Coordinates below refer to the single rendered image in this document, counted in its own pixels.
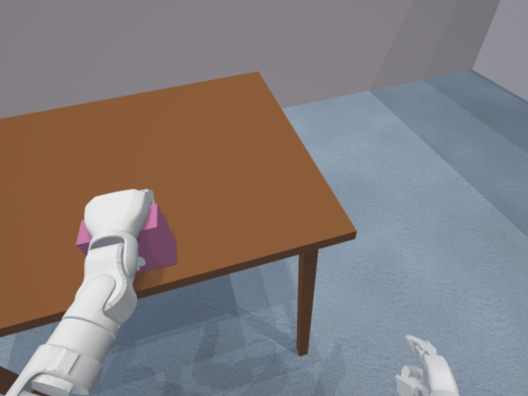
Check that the robot right hand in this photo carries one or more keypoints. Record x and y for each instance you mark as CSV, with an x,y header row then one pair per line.
x,y
435,373

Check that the table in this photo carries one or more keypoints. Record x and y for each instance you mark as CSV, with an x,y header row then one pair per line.
x,y
233,180

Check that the robot left hand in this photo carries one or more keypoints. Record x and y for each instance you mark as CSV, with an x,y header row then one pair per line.
x,y
125,211

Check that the left robot forearm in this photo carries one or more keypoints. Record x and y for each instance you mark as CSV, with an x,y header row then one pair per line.
x,y
70,361

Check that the sponge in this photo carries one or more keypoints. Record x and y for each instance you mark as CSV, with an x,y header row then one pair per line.
x,y
157,246

